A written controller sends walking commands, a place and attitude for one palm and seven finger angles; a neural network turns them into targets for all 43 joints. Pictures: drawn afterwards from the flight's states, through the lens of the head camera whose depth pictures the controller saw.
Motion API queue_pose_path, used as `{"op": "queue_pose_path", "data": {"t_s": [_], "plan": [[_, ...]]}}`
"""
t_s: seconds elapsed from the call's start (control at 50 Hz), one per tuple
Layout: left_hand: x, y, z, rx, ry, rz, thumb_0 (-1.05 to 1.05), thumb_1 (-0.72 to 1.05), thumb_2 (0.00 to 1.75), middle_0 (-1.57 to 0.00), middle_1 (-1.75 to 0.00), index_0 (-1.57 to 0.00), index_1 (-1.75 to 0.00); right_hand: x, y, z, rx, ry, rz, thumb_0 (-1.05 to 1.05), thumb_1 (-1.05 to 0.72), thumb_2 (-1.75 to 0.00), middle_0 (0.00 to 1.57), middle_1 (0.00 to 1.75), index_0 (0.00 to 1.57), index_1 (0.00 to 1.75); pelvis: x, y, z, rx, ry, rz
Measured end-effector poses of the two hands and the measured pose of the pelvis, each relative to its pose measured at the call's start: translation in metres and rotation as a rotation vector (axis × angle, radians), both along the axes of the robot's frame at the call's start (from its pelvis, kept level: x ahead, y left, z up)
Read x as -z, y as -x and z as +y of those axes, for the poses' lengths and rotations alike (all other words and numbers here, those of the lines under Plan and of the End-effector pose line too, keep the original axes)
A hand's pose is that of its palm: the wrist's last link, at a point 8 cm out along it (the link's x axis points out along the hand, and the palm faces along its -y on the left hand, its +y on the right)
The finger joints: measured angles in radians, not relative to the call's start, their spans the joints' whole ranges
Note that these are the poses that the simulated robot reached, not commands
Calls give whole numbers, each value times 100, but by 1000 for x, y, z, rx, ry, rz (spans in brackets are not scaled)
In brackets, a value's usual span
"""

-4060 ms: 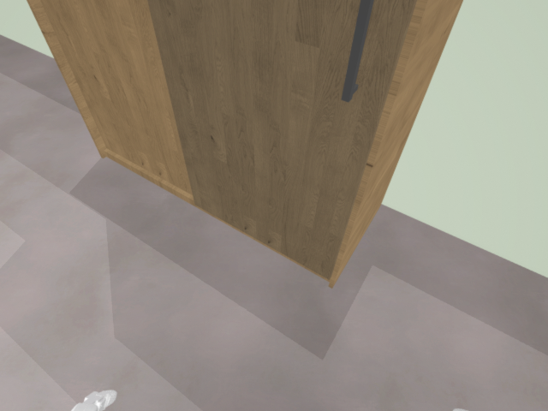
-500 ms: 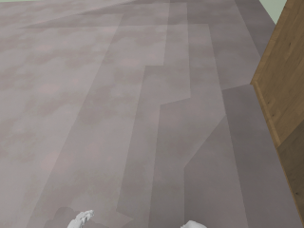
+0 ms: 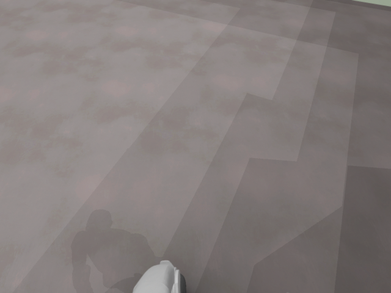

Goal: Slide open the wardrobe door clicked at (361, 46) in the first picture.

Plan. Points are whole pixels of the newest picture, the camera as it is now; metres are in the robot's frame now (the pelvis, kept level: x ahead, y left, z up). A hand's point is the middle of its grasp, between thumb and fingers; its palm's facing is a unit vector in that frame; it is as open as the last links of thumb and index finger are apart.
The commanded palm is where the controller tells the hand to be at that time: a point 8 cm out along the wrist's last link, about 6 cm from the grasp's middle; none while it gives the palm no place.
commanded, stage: turn to face it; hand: right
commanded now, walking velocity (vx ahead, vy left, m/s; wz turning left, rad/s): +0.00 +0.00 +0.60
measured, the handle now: out of the picture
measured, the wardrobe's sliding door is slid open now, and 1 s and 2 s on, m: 0.00 0.00 0.00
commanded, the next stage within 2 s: none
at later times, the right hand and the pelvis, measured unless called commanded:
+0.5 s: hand (286, 257) +0.24 -0.20 -0.17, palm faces +0.10 +0.99 -0.13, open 7.4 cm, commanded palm none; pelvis +0.15 -0.02 -0.01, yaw -4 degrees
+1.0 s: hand (309, 269) +0.22 -0.23 -0.14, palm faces +0.31 +0.91 -0.26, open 7.4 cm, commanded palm none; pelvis +0.15 +0.00 +0.01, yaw -18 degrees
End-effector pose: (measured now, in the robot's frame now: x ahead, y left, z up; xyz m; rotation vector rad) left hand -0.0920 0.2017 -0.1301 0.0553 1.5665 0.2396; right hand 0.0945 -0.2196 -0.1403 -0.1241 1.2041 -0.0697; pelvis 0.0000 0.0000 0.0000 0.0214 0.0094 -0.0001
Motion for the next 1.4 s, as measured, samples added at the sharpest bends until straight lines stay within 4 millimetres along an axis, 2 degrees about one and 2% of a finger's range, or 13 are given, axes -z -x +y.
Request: {"op": "queue_pose_path", "data": {"t_s": [0.06,0.12,0.2,0.28,0.46,0.54,0.64,0.74,0.84,1.0,1.08,1.26,1.4], "plan": [[10,-17,6,-47,18,45,1,91,90,-20,-30,-20,-30,8,-50,15,-48,5,-61,1,-91,-90,20,30,19,30,13,-34,12,-29,15,-2],[18,-58,23,-62,-1,14,1,91,90,-20,-30,-20,-30,10,-78,21,-52,22,-87,0,-91,-90,20,30,20,30,16,-55,18,-71,20,-12],[13,-142,43,-39,-53,-165,1,91,90,-20,-30,-20,-30,-1,-93,17,-67,59,-50,0,-91,-90,20,30,20,30,4,-78,18,-98,11,-20],[3,-212,49,-5,-75,-318,1,91,90,-19,-30,-20,-30,-13,-110,8,-86,90,-41,0,-92,-90,20,30,20,30,-4,-99,13,-88,3,-10],[-1,-285,17,151,-61,-308,0,93,90,-19,-30,-20,-30,-2,-138,-16,54,19,-110,0,-91,-90,20,30,20,30,2,-141,-15,34,-27,-19],[-4,-307,0,216,-72,-303,0,92,90,-19,-30,-20,-30,13,-125,-39,128,9,-52,0,-91,-90,20,30,20,30,6,-151,-30,70,-9,-13],[-16,-315,-12,249,-78,-290,0,92,90,-20,-30,-20,-30,3,-100,-64,165,44,50,1,-91,-90,20,30,20,30,-7,-153,-41,109,-26,9],[-21,-318,-12,287,-72,-254,1,91,90,-20,-30,-20,-30,-10,-86,-83,222,85,66,1,-91,-90,20,30,20,30,-15,-155,-41,155,-31,25],[-22,-325,-1,322,-66,-247,1,91,90,-20,-30,-20,-30,-18,-84,-87,272,116,40,1,-91,-90,20,30,19,30,-16,-156,-33,212,-26,26],[-8,-349,34,394,-42,-264,1,91,90,-20,-30,-20,-30,-32,-97,-56,319,145,-65,1,-91,-90,20,30,19,30,-11,-151,1,313,-3,27],[9,-369,56,429,-15,-287,1,91,90,-20,-30,-20,-30,-37,-90,-30,350,178,-117,1,-91,-90,20,30,20,30,-1,-151,26,359,25,27],[0,-415,67,562,24,-312,1,91,90,-19,-30,-20,-30,-49,-26,19,488,174,-32,1,-90,-90,20,30,20,30,-15,-156,50,487,71,2],[0,-440,42,704,27,-275,1,91,90,-19,-30,-20,-30,-37,35,45,622,133,63,1,-90,-90,20,30,20,30,-13,-151,50,587,64,3]]}}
